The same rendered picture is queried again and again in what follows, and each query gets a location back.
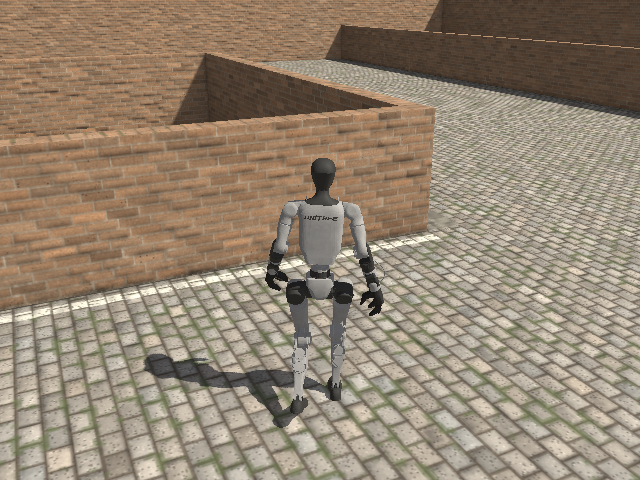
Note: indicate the left robot hand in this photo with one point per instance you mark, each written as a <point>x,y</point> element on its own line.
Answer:
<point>279,276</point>

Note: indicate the robot torso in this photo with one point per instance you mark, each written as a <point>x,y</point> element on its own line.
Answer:
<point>320,240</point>

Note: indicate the right robot upper arm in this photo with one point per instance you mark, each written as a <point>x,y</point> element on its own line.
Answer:
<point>353,212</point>

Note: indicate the right robot forearm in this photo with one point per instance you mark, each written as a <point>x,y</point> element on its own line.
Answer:
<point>369,271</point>

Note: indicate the left robot shin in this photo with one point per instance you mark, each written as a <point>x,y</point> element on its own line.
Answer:
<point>299,364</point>

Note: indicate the right robot hand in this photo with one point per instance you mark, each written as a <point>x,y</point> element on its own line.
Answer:
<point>377,301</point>

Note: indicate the left robot forearm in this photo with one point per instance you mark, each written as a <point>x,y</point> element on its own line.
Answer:
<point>274,261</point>

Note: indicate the left robot upper arm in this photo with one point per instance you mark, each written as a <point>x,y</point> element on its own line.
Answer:
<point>290,210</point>

